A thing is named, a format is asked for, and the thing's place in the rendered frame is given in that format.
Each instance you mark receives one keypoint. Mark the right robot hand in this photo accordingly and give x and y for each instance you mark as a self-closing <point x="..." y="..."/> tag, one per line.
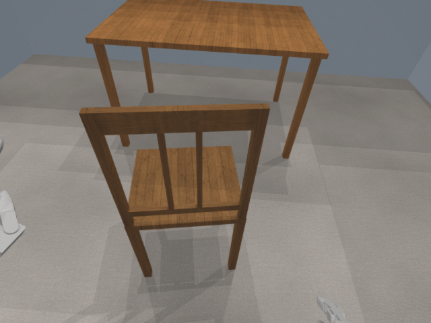
<point x="334" y="313"/>

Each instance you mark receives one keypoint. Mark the table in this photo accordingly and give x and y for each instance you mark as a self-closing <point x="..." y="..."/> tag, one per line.
<point x="214" y="26"/>

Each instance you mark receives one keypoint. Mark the chair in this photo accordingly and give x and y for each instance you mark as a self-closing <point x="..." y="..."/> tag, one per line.
<point x="179" y="187"/>

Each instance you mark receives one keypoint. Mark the left robot hand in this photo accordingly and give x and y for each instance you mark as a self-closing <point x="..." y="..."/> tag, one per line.
<point x="10" y="229"/>

